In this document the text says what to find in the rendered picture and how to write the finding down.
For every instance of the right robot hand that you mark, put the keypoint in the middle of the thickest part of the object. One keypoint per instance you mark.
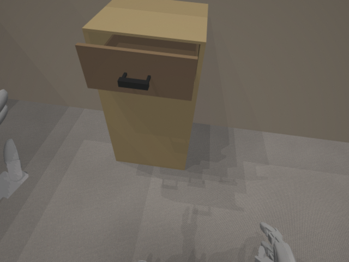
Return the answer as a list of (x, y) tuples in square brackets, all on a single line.
[(280, 252)]

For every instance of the cabinet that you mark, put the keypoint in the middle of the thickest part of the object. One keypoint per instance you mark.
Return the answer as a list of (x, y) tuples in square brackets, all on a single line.
[(144, 129)]

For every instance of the drawer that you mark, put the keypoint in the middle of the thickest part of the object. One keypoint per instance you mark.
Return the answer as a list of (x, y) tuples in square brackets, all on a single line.
[(171, 65)]

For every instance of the left robot hand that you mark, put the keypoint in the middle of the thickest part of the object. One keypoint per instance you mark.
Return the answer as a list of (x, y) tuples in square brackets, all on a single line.
[(9, 181)]

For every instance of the handle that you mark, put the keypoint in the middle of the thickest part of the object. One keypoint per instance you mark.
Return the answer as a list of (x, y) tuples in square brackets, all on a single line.
[(133, 83)]

